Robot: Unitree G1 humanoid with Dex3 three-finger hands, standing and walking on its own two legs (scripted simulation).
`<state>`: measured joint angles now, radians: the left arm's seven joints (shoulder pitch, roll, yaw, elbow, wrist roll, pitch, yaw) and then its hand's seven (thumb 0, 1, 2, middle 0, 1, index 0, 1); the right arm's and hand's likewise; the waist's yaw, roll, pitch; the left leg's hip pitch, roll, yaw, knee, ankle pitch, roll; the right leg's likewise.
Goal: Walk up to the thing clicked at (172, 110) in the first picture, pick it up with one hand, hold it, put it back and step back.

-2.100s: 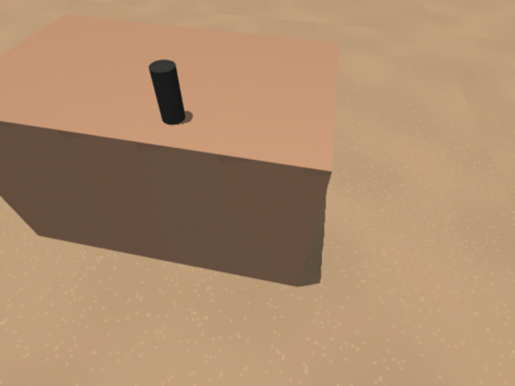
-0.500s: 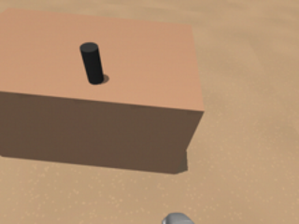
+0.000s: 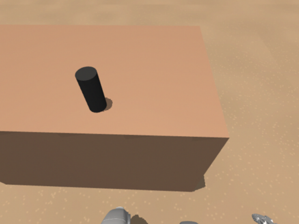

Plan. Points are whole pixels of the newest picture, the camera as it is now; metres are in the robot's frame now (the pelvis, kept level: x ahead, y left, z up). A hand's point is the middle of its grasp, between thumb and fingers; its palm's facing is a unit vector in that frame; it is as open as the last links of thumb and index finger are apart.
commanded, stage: walk up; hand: left
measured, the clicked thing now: (92, 91) +0.51 +0.21 +0.02
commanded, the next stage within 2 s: stand in 1.72 s
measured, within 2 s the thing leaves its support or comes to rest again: neither
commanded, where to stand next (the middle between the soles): +0.08 +0.01 m, yaw -2 degrees
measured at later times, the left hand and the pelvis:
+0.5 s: hand out of the picture +0.10 +0.29 -0.16, palm faces -0.09 -0.92 -0.39, open 7.4 cm; pelvis +0.02 +0.03 -0.01, yaw -4 degrees
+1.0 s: hand (66, 219) +0.15 +0.25 -0.13, palm faces -0.04 -0.94 -0.33, open 7.4 cm; pelvis +0.03 +0.00 +0.01, yaw -2 degrees
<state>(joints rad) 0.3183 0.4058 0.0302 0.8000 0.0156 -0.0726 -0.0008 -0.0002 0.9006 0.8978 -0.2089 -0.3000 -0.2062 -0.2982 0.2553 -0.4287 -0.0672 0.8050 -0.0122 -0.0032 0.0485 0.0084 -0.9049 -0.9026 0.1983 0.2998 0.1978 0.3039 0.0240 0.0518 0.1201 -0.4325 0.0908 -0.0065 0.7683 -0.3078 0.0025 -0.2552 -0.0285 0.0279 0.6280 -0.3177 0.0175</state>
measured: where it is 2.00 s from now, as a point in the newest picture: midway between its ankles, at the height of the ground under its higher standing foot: outside the picture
